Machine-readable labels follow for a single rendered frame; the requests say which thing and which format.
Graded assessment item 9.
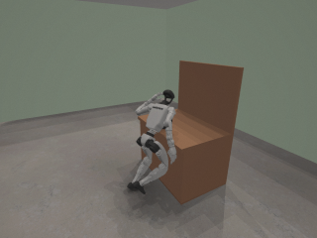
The right robot forearm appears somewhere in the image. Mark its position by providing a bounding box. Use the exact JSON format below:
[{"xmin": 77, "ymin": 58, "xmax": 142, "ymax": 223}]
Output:
[{"xmin": 165, "ymin": 120, "xmax": 174, "ymax": 148}]

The right robot hand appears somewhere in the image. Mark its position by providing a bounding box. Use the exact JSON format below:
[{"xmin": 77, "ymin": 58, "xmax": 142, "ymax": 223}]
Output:
[{"xmin": 167, "ymin": 146, "xmax": 177, "ymax": 164}]

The left robot hand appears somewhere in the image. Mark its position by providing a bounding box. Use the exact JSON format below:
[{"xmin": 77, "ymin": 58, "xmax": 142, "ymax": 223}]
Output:
[{"xmin": 151, "ymin": 92, "xmax": 163, "ymax": 102}]

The left robot foot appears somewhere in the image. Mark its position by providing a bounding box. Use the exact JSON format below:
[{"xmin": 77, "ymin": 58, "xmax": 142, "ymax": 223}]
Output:
[{"xmin": 127, "ymin": 182, "xmax": 135, "ymax": 189}]

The robot left upper arm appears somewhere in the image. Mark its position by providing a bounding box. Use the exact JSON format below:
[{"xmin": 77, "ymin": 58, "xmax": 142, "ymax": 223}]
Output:
[{"xmin": 136, "ymin": 103, "xmax": 154, "ymax": 116}]

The left robot forearm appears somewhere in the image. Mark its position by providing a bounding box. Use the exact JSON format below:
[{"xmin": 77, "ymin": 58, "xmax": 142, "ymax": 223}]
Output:
[{"xmin": 136, "ymin": 99, "xmax": 153, "ymax": 112}]

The table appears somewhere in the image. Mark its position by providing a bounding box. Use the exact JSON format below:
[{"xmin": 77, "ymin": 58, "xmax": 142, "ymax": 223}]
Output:
[{"xmin": 138, "ymin": 60, "xmax": 244, "ymax": 205}]

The robot foot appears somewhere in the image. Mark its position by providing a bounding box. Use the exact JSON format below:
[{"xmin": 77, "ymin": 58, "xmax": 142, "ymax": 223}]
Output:
[
  {"xmin": 133, "ymin": 181, "xmax": 146, "ymax": 194},
  {"xmin": 127, "ymin": 182, "xmax": 135, "ymax": 189}
]

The right robot foot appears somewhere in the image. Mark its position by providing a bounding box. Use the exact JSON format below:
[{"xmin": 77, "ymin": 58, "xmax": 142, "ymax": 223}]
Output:
[{"xmin": 133, "ymin": 181, "xmax": 146, "ymax": 194}]

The robot right upper arm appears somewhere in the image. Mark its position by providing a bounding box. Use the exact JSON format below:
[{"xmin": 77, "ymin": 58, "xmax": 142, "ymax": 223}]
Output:
[{"xmin": 163, "ymin": 107, "xmax": 176, "ymax": 128}]

